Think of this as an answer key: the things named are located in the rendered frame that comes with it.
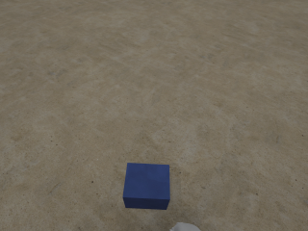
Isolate carton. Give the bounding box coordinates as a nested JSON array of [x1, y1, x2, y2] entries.
[[122, 163, 170, 210]]

